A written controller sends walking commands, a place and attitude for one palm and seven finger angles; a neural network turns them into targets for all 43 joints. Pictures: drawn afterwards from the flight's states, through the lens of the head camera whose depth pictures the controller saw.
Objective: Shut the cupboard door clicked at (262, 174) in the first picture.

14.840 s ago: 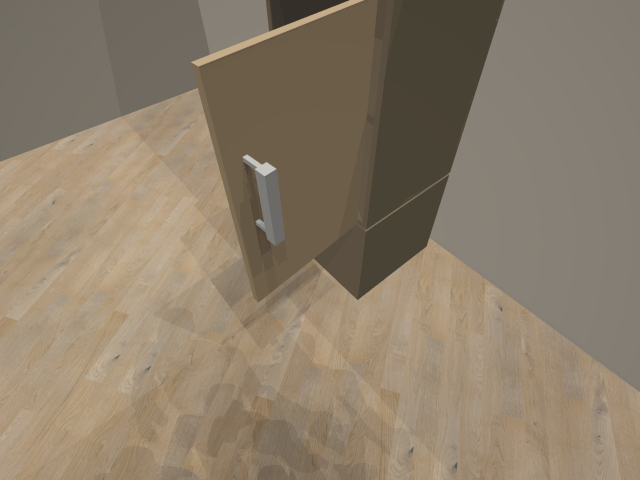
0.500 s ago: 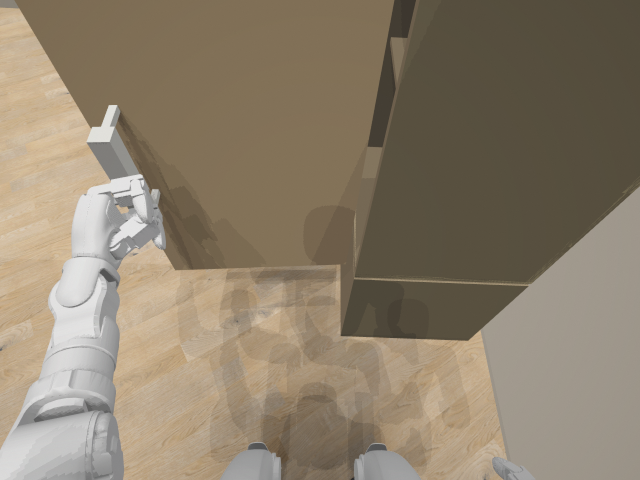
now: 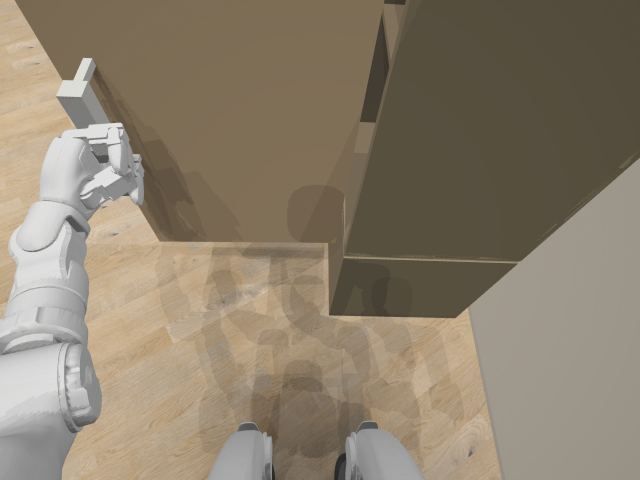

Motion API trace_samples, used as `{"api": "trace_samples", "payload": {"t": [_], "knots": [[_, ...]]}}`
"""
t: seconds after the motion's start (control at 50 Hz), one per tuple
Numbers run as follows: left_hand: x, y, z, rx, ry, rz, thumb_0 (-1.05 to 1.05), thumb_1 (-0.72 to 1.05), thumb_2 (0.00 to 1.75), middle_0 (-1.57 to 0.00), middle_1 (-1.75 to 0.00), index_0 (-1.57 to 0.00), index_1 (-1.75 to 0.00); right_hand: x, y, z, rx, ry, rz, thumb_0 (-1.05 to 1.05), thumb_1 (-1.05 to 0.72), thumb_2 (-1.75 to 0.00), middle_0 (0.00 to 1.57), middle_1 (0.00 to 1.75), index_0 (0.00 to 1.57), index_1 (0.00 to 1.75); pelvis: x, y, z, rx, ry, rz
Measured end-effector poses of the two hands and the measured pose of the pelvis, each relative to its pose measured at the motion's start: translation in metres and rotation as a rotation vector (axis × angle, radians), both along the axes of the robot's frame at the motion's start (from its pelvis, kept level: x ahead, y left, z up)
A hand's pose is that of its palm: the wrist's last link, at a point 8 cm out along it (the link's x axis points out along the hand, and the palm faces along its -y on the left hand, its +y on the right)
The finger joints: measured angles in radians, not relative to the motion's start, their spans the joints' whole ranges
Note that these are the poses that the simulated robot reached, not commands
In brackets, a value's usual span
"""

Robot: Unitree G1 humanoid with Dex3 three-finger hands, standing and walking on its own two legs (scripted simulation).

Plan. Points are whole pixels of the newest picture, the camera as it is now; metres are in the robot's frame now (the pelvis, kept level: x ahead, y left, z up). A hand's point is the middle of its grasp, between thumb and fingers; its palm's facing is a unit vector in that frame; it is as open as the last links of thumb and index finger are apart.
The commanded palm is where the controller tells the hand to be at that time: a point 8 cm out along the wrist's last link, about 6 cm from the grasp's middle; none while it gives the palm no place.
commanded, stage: push the door shut along its arc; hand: left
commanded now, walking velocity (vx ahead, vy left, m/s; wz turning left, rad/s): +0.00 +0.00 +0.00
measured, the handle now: (110, 133) +0.54 +0.26 +0.07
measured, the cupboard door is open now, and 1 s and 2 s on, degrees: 92 73 65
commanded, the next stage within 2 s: pull the fist back off the door in 1.18 s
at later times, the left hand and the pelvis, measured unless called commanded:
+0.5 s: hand (148, 134) +0.52 +0.21 +0.08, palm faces -0.21 -0.98 -0.02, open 3.1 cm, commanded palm +0.54 +0.22 +0.07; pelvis -0.01 +0.02 -0.02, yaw -1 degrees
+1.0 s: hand (199, 97) +0.59 +0.15 +0.08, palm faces -0.32 -0.95 -0.02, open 2.8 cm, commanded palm +0.61 +0.17 +0.07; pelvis +0.01 +0.01 -0.03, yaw -3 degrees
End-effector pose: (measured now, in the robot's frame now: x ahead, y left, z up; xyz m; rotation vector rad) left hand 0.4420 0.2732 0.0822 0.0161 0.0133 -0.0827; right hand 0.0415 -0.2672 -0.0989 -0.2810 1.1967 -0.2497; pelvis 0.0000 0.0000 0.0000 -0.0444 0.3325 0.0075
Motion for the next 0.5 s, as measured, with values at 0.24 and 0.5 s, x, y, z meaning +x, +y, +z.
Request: {"api": "trace_samples", "payload": {"t": [0.24, 0.5], "knots": [[0.031, 0.005, 0.001, 0.007, 0.011, -0.059, 0.01, 0.9, 0.9, -1.31, -1.5, -1.34, -1.5, -0.03, 0.0, -0.003, -0.041, 0.057, -0.012, 0.0, -0.91, -0.9, 0.2, 0.3, 0.2, 0.3, -0.01, 0.005, -0.012, -0.022, 0.051, 0.006], [0.072, -0.007, 0.003, 0.007, 0.023, -0.128, 0.01, 0.9, 0.9, -1.3, -1.5, -1.31, -1.5, -0.054, 0.014, -0.005, -0.049, 0.126, -0.036, 0.0, -0.91, -0.9, 0.2, 0.3, 0.2, 0.3, -0.01, 0.016, -0.02, -0.039, 0.105, 0.005]]}}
